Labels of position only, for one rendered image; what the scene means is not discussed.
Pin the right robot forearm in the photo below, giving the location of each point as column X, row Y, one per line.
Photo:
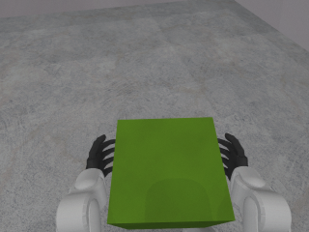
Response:
column 264, row 210

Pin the robot left hand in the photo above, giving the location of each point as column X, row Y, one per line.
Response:
column 97, row 155

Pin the left robot forearm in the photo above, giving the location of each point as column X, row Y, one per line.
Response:
column 79, row 211

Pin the robot right hand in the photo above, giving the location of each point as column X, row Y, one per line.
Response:
column 236, row 156

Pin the carton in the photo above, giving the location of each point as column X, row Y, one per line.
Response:
column 168, row 173

